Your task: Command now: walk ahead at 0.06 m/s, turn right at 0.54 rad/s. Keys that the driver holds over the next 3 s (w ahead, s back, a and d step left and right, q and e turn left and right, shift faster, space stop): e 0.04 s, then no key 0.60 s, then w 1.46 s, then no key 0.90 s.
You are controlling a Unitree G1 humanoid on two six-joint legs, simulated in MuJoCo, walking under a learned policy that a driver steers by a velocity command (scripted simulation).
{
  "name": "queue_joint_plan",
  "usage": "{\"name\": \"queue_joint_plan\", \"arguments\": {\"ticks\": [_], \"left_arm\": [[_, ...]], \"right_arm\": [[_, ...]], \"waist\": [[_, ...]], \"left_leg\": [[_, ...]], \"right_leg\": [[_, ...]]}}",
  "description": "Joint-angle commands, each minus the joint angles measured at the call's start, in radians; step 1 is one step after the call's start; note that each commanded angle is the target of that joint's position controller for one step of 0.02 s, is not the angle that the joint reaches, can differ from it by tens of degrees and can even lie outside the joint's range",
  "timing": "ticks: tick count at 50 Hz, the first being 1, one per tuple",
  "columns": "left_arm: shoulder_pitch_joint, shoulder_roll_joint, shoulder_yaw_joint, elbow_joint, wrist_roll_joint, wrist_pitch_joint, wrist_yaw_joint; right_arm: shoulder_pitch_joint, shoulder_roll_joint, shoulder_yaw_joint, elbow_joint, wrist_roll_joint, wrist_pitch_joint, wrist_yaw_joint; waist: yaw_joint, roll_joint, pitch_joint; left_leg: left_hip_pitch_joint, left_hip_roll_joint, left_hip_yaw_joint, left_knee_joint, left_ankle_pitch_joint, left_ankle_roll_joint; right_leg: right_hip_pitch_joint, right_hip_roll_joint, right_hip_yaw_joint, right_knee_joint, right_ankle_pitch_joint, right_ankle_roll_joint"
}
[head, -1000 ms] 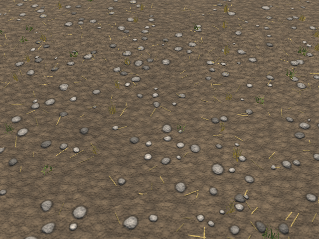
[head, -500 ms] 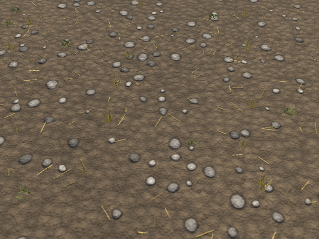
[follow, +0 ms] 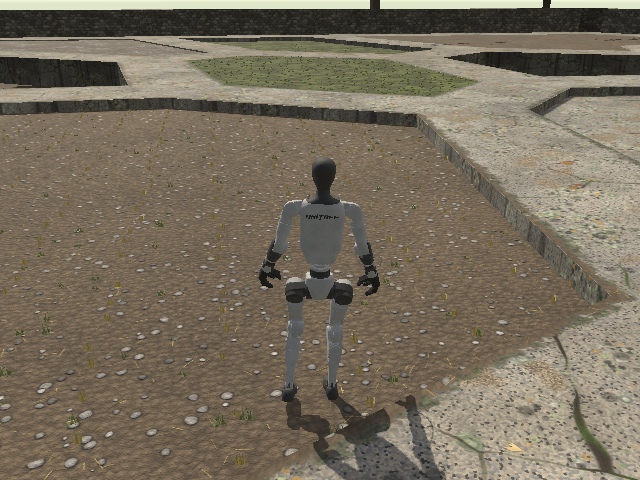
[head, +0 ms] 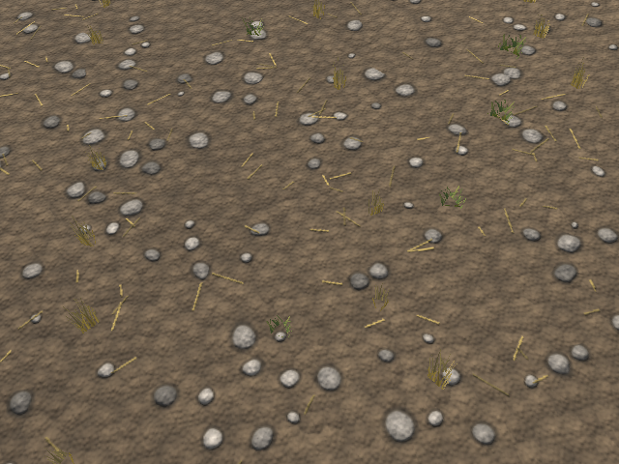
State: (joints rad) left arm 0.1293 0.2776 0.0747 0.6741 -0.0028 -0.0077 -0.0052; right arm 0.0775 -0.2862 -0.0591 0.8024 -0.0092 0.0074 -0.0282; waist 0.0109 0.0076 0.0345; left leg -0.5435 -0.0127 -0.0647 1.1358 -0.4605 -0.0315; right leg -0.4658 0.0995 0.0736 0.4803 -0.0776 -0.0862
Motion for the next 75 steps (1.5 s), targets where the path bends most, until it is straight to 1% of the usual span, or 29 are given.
{"name": "queue_joint_plan", "arguments": {"ticks": [1, 10, 14, 15, 16, 17, 18, 21, 24, 32, 35, 38, 40, 43, 44, 45, 46, 47, 49, 52, 56, 61, 64, 65, 66, 67, 68, 70, 75], "left_arm": [[-0.001, 0.153, 0.043, -0.092, 0.006, 0.003, 0.024], [0.025, 0.126, 0.029, -0.112, 0.017, 0.032, 0.044], [0.04, 0.085, 0.006, -0.103, 0.007, 0.031, 0.037], [0.076, 0.061, -0.001, -0.1, 0.012, 0.026, 0.037], [0.118, 0.043, -0.003, -0.116, 0.012, 0.014, 0.029], [0.07, 0.089, 0.006, -0.124, 0.021, 0.003, 0.025], [0.04, 0.108, 0.015, -0.123, 0.017, 0.0, 0.023], [0.016, 0.046, 0.004, -0.111, 0.025, 0.012, 0.017], [0.031, 0.049, 0.002, -0.114, 0.02, 0.017, 0.012], [0.03, 0.053, 0.008, -0.102, 0.015, 0.004, 0.011], [0.056, 0.051, 0.009, -0.099, 0.008, 0.002, 0.015], [0.061, 0.037, 0.004, -0.117, -0.015, -0.034, 0.012], [0.05, 0.026, 0.002, -0.125, -0.028, -0.066, 0.004], [0.137, 0.029, 0.01, -0.096, -0.019, -0.09, -0.011], [0.206, 0.067, 0.023, -0.072, -0.019, -0.095, -0.017], [0.292, 0.143, 0.048, -0.048, -0.02, -0.099, -0.022], [0.383, 0.182, 0.06, -0.04, -0.01, -0.102, -0.028], [0.381, 0.155, 0.047, -0.033, -0.005, -0.104, -0.026], [0.35, 0.118, 0.03, -0.031, 0.0, -0.097, -0.016], [0.295, 0.069, 0.004, -0.011, -0.004, -0.071, -0.001], [0.284, 0.12, 0.011, 0.019, -0.01, -0.062, 0.018], [0.297, 0.166, 0.023, 0.062, -0.027, -0.072, 0.012], [0.284, 0.166, 0.022, 0.07, -0.017, -0.061, 0.015], [0.279, 0.128, 0.005, 0.049, 0.001, -0.059, 0.019], [0.408, -0.004, -0.032, 0.027, -0.01, -0.073, 0.018], [0.38, 0.08, -0.018, 0.047, -0.027, -0.09, 0.011], [0.27, 0.139, 0.0, 0.021, -0.049, -0.096, 0.004], [0.165, 0.125, -0.004, -0.001, -0.019, -0.099, 0.009], [0.187, 0.081, -0.007, 0.018, -0.003, -0.056, 0.018]], "right_arm": [[0.086, -0.075, -0.025, -0.045, 0.002, 0.005, -0.016], [0.034, -0.071, -0.021, -0.086, 0.01, -0.013, -0.01], [0.104, -0.058, -0.019, -0.073, 0.003, -0.037, 0.017], [0.121, -0.114, -0.029, -0.081, -0.02, -0.041, 0.018], [0.078, -0.189, -0.044, -0.079, -0.034, -0.036, 0.016], [0.059, -0.111, -0.026, -0.092, -0.039, -0.037, 0.017], [0.026, -0.083, -0.018, -0.105, -0.027, -0.039, 0.016], [0.035, -0.096, -0.019, -0.102, 0.004, -0.043, 0.013], [0.082, -0.071, -0.009, -0.105, -0.008, -0.051, 0.027], [0.078, -0.055, -0.005, -0.142, 0.0, -0.039, 0.035], [0.094, -0.066, -0.01, -0.148, 0.007, -0.031, 0.037], [0.145, -0.091, -0.017, -0.148, 0.026, -0.044, 0.031], [0.168, -0.115, -0.025, -0.141, 0.029, -0.059, 0.031], [0.101, -0.096, -0.022, -0.166, 0.036, -0.064, 0.039], [0.046, -0.059, -0.011, -0.199, 0.038, -0.068, 0.039], [0.016, -0.03, -0.006, -0.233, 0.036, -0.086, 0.034], [-0.001, -0.07, -0.015, -0.247, 0.036, -0.102, 0.029], [0.015, -0.105, -0.03, -0.239, 0.046, -0.106, 0.029], [0.023, -0.068, -0.018, -0.225, 0.04, -0.102, 0.036], [0.008, -0.036, -0.01, -0.212, 0.029, -0.095, 0.06], [-0.096, 0.008, 0.015, -0.229, 0.025, -0.1, 0.079], [-0.122, -0.071, -0.006, -0.246, 0.036, -0.106, 0.079], [0.109, -0.138, -0.047, -0.19, 0.026, -0.1, 0.06], [0.296, -0.181, -0.06, -0.156, 0.021, -0.095, 0.049], [0.368, -0.277, -0.072, -0.137, -0.004, -0.095, 0.055], [0.365, -0.189, -0.05, -0.135, 0.013, -0.096, 0.058], [0.289, -0.149, -0.036, -0.133, 0.02, -0.095, 0.054], [0.181, -0.117, -0.024, -0.14, 0.003, -0.095, 0.059], [0.151, -0.098, -0.018, -0.111, 0.007, -0.126, 0.06]], "waist": [[-0.03, -0.106, -0.186], [0.017, -0.161, -0.179], [-0.03, -0.143, -0.153], [-0.015, -0.06, -0.148], [0.064, 0.192, -0.116], [0.029, 0.239, -0.111], [0.022, 0.208, -0.096], [0.013, 0.162, -0.076], [0.002, 0.117, -0.088], [-0.017, -0.031, -0.083], [-0.019, 0.0, -0.06], [-0.032, 0.09, 0.05], [-0.029, 0.148, 0.084], [0.028, 0.134, 0.047], [0.053, 0.041, 0.031], [0.068, -0.187, 0.005], [0.116, -0.323, -0.016], [0.091, -0.21, -0.002], [0.064, -0.067, -0.009], [0.037, -0.099, 0.006], [0.06, -0.097, 0.029], [0.041, -0.125, 0.047], [-0.09, -0.112, -0.11], [-0.167, -0.045, -0.245], [-0.096, 0.276, -0.397], [-0.122, 0.256, -0.401], [-0.112, 0.174, -0.216], [-0.055, 0.036, -0.079], [0.017, 0.06, -0.032]], "left_leg": [[-0.017, 0.005, -0.02, -0.11, 0.064, -0.023], [0.106, 0.025, -0.009, -0.355, 0.116, -0.038], [0.316, 0.019, 0.024, -0.702, 0.278, 0.023], [0.388, 0.139, -0.08, -0.749, 0.354, 0.065], [0.364, 0.261, -0.235, -0.777, 0.462, 0.169], [0.296, 0.325, -0.316, -0.823, 0.437, 0.245], [0.294, 0.298, -0.288, -0.814, 0.404, 0.235], [0.304, 0.203, -0.181, -0.766, 0.378, 0.153], [0.271, 0.131, -0.119, -0.721, 0.341, 0.099], [0.298, 0.063, -0.024, -0.65, 0.301, 0.071], [0.28, 0.047, -0.032, -0.68, -0.039, 0.102], [0.284, 0.155, -0.219, -0.789, -0.283, 0.193], [0.315, 0.266, -0.374, -0.853, -0.284, 0.257], [0.214, 0.206, -0.257, -0.762, -0.061, 0.211], [0.157, 0.097, -0.112, -0.63, 0.033, 0.15], [0.002, -0.033, 0.062, -0.344, 0.13, 0.072], [-0.231, -0.058, 0.032, -0.08, -0.075, 0.04], [-0.36, -0.017, -0.019, 0.051, -0.139, 0.057], [-0.42, 0.05, -0.005, 0.098, -0.009, 0.078], [-0.305, 0.092, 0.042, -0.067, 0.151, 0.055], [-0.122, 0.056, 0.098, -0.404, 0.364, 0.026], [0.02, 0.034, 0.081, -0.568, 0.43, 0.07], [0.357, -0.026, 0.135, -0.598, 0.398, 0.14], [0.65, 0.111, -0.017, -0.569, 0.376, 0.191], [0.935, 0.376, -0.549, -0.718, 0.091, 0.346], [0.909, 0.391, -0.764, -0.873, -0.111, 0.353], [0.774, 0.371, -0.613, -0.882, -0.119, 0.31], [0.495, 0.291, -0.39, -0.906, 0.1, 0.272], [0.307, 0.22, -0.178, -1.017, 0.292, 0.29]], "right_leg": [[0.186, -0.224, 0.308, -0.155, 0.098, -0.15], [0.171, -0.214, 0.342, -0.146, -0.145, -0.125], [0.156, -0.177, 0.332, -0.057, -0.078, -0.069], [0.096, -0.126, 0.274, 0.033, -0.137, -0.011], [0.024, -0.001, 0.098, 0.107, -0.28, 0.04], [0.058, -0.025, 0.072, 0.145, -0.349, 0.073], [0.086, -0.046, 0.061, 0.163, -0.316, 0.084], [0.171, -0.072, 0.04, 0.059, -0.15, 0.097], [0.284, -0.104, 0.053, 0.039, 0.047, 0.082], [0.246, -0.116, 0.085, 0.033, 0.056, 0.067], [0.191, -0.07, 0.04, 0.056, -0.307, 0.051], [0.025, -0.055, -0.006, 0.148, -0.43, 0.034], [-0.032, -0.071, -0.056, 0.227, -0.34, 0.028], [0.177, -0.087, -0.042, 0.104, -0.302, -0.013], [0.264, -0.125, 0.062, 0.009, -0.299, -0.044], [0.43, -0.237, 0.309, -0.103, -0.252, -0.114], [0.591, -0.405, 0.617, -0.213, -0.122, -0.23], [0.646, -0.444, 0.629, -0.19, -0.056, -0.247], [0.657, -0.409, 0.455, -0.17, 0.044, -0.206], [0.531, -0.324, 0.259, -0.248, 0.111, -0.141], [0.4, -0.264, 0.103, -0.294, 0.125, -0.106], [0.415, -0.333, 0.108, -0.294, 0.135, -0.081], [0.408, -0.27, 0.023, 0.02, 0.556, -0.027], [0.222, -0.225, -0.006, 0.306, 0.359, 0.008], [-0.12, -0.042, -0.018, 0.707, -0.338, 0.077], [-0.238, -0.058, 0.097, 0.84, -0.469, 0.07], [-0.325, -0.117, 0.062, 0.871, -0.396, 0.061], [-0.258, -0.199, 0.021, 0.771, -0.244, 0.049], [-0.18, -0.251, 0.01, 0.622, -0.107, 0.082]]}}
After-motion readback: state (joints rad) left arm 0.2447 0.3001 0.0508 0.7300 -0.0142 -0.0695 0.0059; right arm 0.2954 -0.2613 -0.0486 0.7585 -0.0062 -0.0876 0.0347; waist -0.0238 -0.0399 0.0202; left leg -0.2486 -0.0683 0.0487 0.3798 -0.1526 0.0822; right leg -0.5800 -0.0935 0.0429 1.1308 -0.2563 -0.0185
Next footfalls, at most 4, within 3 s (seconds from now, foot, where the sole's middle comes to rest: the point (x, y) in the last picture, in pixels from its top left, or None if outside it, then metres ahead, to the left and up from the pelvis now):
0.30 left None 0.11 0.17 -0.77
1.30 left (279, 445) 0.46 0.13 -0.77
1.86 right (402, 329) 0.73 -0.15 -0.77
2.32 left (318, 230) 1.02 0.05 -0.77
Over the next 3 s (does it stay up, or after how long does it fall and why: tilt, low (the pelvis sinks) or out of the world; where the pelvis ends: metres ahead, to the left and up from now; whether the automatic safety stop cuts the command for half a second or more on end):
stays up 0.92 -0.05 0.00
